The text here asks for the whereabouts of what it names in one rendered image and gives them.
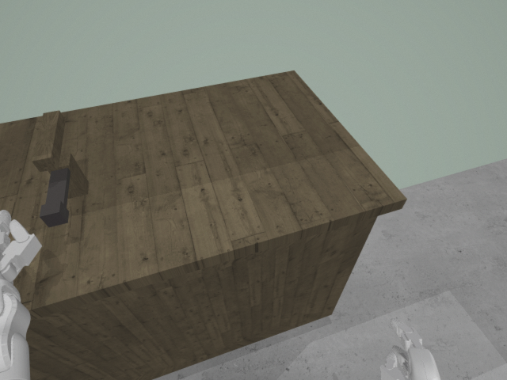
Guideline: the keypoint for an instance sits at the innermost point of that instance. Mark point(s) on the robot right hand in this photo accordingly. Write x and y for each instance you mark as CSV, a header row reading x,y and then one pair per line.
x,y
417,362

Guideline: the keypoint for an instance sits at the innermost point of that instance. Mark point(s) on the robot left hand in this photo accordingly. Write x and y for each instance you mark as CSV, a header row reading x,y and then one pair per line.
x,y
17,254

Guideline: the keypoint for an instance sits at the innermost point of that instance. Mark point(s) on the counter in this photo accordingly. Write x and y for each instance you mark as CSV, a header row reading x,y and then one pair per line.
x,y
200,221

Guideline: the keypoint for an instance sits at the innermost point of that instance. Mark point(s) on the tap lever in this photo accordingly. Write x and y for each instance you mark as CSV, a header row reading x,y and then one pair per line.
x,y
54,212

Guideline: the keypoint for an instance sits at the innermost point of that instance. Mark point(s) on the left robot forearm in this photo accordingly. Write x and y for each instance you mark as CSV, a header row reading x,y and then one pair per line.
x,y
14,323

